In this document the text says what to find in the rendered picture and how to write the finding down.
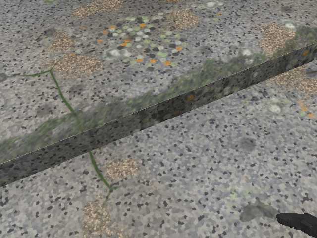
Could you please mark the robot right hand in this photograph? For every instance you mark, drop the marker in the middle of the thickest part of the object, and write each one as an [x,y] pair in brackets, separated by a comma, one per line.
[306,222]

